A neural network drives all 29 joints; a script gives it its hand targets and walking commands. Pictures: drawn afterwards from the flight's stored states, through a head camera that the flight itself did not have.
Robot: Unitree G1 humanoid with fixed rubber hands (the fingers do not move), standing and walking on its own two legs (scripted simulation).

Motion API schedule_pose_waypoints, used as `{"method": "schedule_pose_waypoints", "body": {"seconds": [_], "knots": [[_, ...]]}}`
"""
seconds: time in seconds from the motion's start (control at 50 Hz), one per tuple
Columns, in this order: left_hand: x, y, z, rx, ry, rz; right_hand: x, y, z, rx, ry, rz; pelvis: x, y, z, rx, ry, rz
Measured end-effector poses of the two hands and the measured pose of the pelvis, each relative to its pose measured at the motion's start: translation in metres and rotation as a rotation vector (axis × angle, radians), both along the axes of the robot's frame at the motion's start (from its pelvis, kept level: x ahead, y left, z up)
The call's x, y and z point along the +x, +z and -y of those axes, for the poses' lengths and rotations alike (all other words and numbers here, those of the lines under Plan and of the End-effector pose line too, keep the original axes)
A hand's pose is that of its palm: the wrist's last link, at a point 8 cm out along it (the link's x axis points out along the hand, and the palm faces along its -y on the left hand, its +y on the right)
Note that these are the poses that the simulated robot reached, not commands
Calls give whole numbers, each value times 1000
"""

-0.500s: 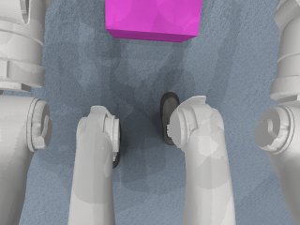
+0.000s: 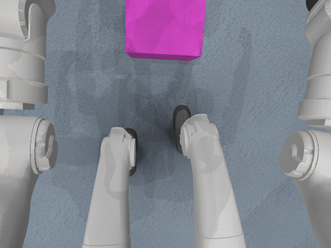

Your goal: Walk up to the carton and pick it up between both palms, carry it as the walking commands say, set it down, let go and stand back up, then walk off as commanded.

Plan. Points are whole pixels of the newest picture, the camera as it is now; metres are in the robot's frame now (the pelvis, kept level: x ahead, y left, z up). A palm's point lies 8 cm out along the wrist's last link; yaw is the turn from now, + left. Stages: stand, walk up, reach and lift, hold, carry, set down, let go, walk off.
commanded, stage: set down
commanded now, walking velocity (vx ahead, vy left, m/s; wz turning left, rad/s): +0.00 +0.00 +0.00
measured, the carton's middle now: (163, 27) +0.57 -0.07 -0.50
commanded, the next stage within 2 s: let go in 0.24 s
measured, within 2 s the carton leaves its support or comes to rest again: neither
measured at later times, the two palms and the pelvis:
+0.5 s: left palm out of the picture +0.54 +0.15 -0.05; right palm out of the picture +0.47 -0.30 -0.05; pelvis +0.02 +0.00 +0.08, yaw +0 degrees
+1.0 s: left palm out of the picture +0.37 +0.18 +0.08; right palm out of the picture +0.28 -0.29 +0.09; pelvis +0.08 -0.01 +0.15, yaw -3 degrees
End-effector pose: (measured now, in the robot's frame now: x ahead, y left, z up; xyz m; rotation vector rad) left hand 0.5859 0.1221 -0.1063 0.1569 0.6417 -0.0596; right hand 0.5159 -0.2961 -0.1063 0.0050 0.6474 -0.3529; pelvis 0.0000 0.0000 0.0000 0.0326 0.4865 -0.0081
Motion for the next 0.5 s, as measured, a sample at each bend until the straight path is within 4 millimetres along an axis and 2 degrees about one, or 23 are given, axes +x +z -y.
{"method": "schedule_pose_waypoints", "body": {"seconds": [0.2, 0.38, 0.42, 0.5], "knots": [[-5, 42, -1, -1, -8, -33, -5, 43, 2, 7, -9, -24, -1, 39, 2, 4, -4, 29], [-3, 53, -11, 35, -6, -25, -6, 51, -2, 28, 13, -26, 5, 59, 1, 2, -7, 42], [-11, 53, -14, 51, -13, -25, -16, 50, -3, 15, 49, -37, 8, 63, 0, 1, -7, 45], [-43, 54, -24, 93, 0, -53, -49, 54, -1, -10, 114, -92, 16, 76, 0, 1, -9, 69]]}}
